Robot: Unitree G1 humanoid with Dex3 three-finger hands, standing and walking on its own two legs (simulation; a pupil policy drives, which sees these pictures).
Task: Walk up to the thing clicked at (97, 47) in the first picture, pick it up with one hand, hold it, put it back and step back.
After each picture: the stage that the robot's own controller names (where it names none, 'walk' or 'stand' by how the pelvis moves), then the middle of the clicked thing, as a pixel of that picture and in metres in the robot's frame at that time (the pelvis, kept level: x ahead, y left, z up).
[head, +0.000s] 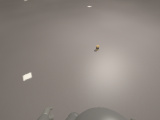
stand; (97, 47) +1.50 -0.16 -0.72
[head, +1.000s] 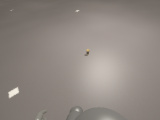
walk; (87, 51) +1.39 +0.13 -0.71
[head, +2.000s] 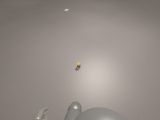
walk; (78, 65) +0.92 +0.24 -0.71
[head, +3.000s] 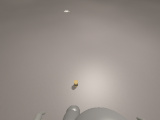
walk; (76, 83) +0.56 +0.17 -0.70
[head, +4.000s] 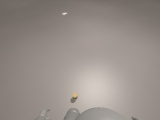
stand; (75, 96) +0.37 +0.17 -0.71
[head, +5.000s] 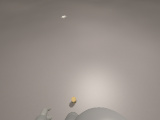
stand; (73, 100) +0.34 +0.19 -0.72
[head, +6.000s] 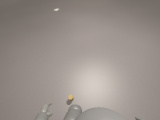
stand; (71, 97) +0.29 +0.24 -0.70
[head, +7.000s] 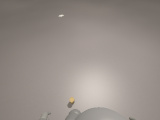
stand; (72, 100) +0.32 +0.21 -0.72
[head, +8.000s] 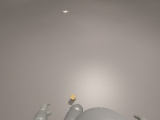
stand; (73, 97) +0.33 +0.19 -0.70
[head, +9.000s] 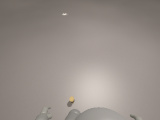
stand; (72, 99) +0.32 +0.21 -0.72
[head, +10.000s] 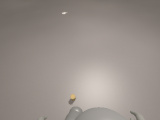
stand; (73, 97) +0.33 +0.22 -0.71
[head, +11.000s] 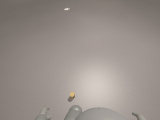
stand; (72, 95) +0.34 +0.22 -0.71
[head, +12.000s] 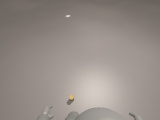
stand; (71, 98) +0.36 +0.22 -0.72
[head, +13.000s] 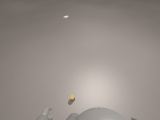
stand; (72, 97) +0.37 +0.22 -0.73
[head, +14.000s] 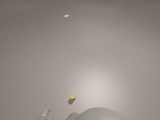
stand; (72, 97) +0.37 +0.21 -0.73
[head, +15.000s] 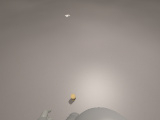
stand; (73, 97) +0.37 +0.21 -0.73
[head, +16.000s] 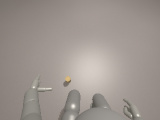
go down; (68, 79) +0.40 +0.22 -0.58
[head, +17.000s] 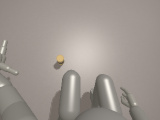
go down; (60, 60) +0.44 +0.27 -0.32
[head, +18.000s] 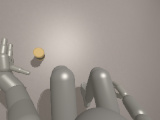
close in; (39, 54) +0.41 +0.31 -0.24
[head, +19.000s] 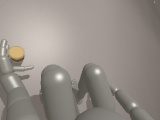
close; (17, 55) +0.40 +0.32 -0.22
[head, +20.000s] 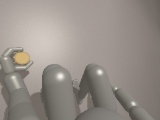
lift; (23, 59) +0.37 +0.31 -0.22
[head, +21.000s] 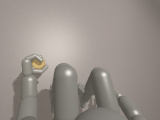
lift; (39, 65) +0.31 +0.29 -0.18
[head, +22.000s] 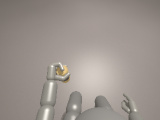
lift; (63, 74) +0.31 +0.19 +0.00
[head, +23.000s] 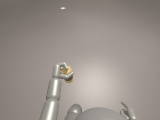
hold; (67, 74) +0.33 +0.17 +0.00
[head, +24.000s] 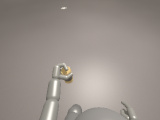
hold; (67, 75) +0.32 +0.17 -0.01
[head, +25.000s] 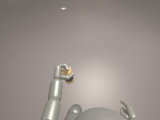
crouch; (68, 75) +0.33 +0.17 -0.01
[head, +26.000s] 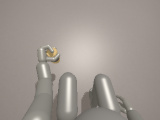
crouch; (53, 56) +0.43 +0.25 -0.10
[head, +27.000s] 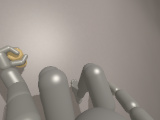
lower; (18, 58) +0.39 +0.32 -0.22
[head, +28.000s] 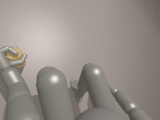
lower; (17, 58) +0.39 +0.32 -0.22
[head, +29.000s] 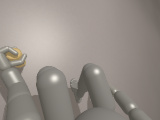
lower; (17, 58) +0.39 +0.32 -0.22
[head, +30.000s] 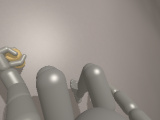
lower; (16, 59) +0.39 +0.32 -0.22
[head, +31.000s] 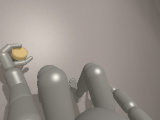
open; (19, 57) +0.39 +0.31 -0.22
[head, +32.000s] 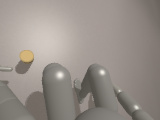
stand; (27, 57) +0.37 +0.31 -0.22
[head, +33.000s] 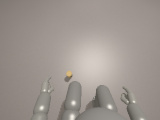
walk; (69, 74) +0.40 +0.22 -0.50
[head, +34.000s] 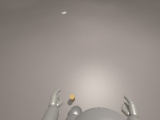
stand; (72, 97) +0.35 +0.20 -0.66
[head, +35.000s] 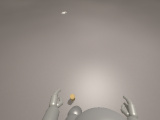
stand; (72, 97) +0.35 +0.20 -0.67
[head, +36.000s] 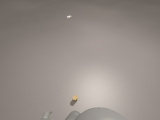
stand; (74, 98) +0.37 +0.18 -0.72
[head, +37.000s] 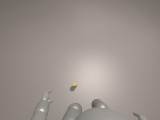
walk; (74, 84) +0.42 +0.15 -0.71
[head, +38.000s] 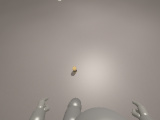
walk; (74, 69) +0.69 +0.25 -0.69
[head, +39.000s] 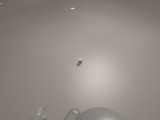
stand; (80, 61) +1.03 +0.18 -0.70
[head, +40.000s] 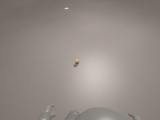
stand; (77, 62) +1.00 +0.24 -0.72
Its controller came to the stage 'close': yes
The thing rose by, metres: 0.70
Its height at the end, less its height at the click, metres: +0.00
